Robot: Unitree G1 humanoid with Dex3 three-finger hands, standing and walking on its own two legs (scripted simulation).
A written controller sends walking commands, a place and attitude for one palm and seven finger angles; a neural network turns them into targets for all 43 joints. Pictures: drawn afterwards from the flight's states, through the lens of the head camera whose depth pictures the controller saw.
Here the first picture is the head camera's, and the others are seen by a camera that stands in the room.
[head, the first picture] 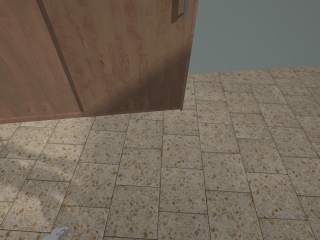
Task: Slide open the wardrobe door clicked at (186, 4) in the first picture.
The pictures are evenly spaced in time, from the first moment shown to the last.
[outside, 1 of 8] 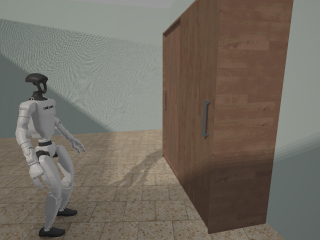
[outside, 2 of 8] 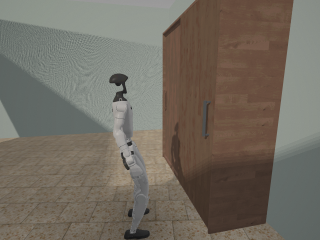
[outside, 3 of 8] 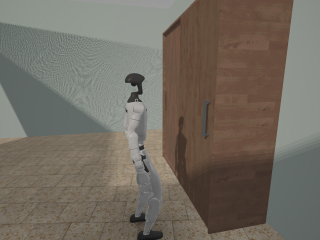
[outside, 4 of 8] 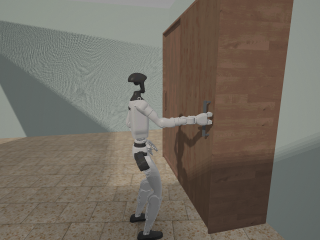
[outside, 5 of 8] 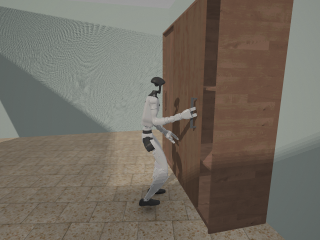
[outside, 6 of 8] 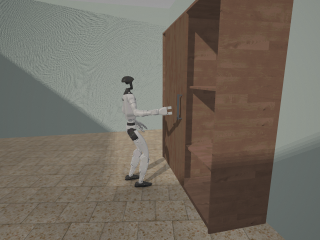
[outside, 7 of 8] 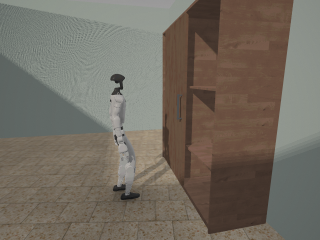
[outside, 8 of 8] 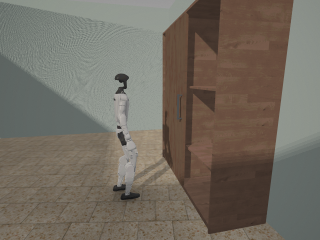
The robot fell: no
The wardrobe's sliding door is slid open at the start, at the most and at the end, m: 0.00 0.66 0.66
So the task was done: yes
